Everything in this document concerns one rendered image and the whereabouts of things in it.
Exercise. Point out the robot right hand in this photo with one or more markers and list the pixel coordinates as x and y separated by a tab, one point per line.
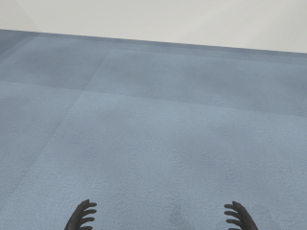
245	220

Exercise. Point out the robot left hand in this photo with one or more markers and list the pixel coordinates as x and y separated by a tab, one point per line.
76	220

